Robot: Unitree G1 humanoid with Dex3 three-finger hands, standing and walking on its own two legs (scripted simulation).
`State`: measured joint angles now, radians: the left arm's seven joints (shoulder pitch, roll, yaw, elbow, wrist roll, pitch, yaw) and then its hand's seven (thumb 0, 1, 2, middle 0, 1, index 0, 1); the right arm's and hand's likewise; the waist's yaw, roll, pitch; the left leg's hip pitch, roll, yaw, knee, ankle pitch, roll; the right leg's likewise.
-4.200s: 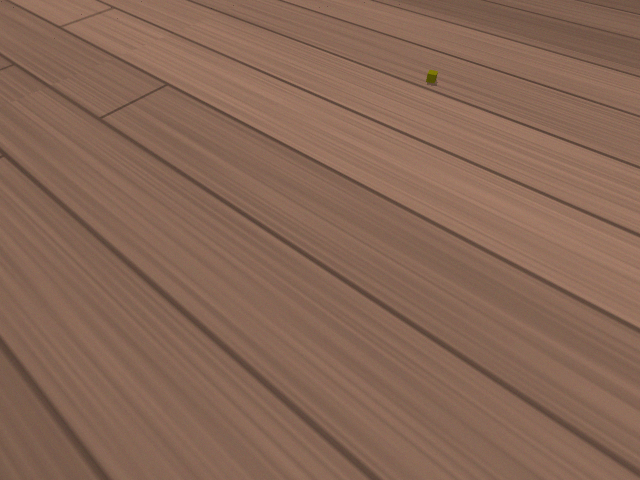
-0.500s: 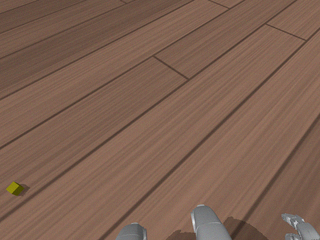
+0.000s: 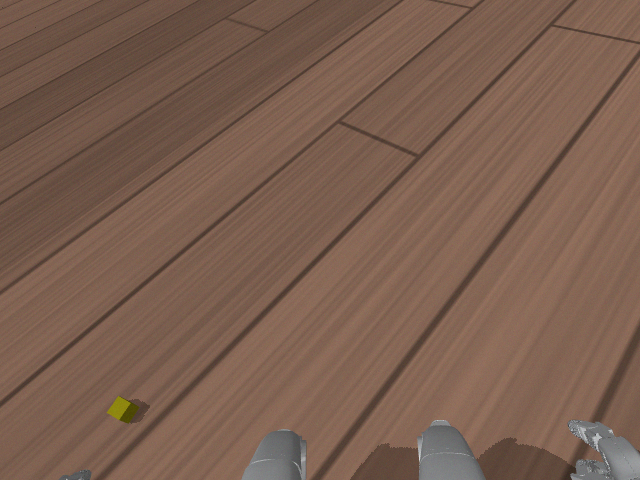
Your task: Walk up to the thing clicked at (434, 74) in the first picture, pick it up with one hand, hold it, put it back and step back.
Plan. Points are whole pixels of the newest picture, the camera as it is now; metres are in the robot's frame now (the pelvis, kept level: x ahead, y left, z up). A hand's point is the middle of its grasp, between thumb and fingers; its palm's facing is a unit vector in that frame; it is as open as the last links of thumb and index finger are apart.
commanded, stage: walk up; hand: left
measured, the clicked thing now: (123, 409) +0.38 +0.74 -0.70
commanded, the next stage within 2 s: none
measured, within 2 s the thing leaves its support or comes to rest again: neither
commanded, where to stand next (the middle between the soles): -0.07 +0.59 m, yaw -15 degrees
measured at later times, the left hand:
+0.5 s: hand out of the picture +0.05 +0.50 -0.12, palm faces -0.18 -0.83 -0.53, open 7.4 cm
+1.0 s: hand out of the picture -0.01 +0.79 -0.13, palm faces -0.16 -0.81 -0.57, open 7.4 cm
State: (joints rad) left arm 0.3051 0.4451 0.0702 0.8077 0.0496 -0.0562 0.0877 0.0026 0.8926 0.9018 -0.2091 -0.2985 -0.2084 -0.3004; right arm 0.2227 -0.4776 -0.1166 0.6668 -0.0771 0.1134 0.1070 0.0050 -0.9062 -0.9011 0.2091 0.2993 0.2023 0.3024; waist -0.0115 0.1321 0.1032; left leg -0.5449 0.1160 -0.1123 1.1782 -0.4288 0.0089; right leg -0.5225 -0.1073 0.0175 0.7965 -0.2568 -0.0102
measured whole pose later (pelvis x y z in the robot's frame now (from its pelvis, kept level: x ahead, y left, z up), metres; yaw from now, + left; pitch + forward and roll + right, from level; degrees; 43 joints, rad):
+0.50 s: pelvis -0.06 +0.22 +0.00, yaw -7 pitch -2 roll -3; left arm 0.28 0.38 0.03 0.81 0.01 -0.05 0.10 0.00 0.90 0.90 -0.21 -0.30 -0.21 -0.30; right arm 0.28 -0.43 -0.11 0.66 -0.08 0.12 0.05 0.01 -0.90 -0.90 0.21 0.30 0.20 0.30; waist -0.06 0.13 0.19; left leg -0.50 -0.03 0.04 1.06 -0.51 0.02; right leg -0.44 0.05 -0.11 0.77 -0.31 -0.06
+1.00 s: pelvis -0.13 +0.48 +0.01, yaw -9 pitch -2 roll -3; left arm 0.26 0.49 0.09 0.91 -0.01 -0.02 0.11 0.01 0.90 0.90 -0.20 -0.30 -0.20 -0.30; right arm 0.29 -0.37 -0.08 0.72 -0.08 0.10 0.06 0.00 -0.91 -0.90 0.21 0.30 0.20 0.30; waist -0.07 0.03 0.15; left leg -0.43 0.03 0.01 0.87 -0.42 0.03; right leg -0.66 0.06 0.03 1.26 -0.47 -0.04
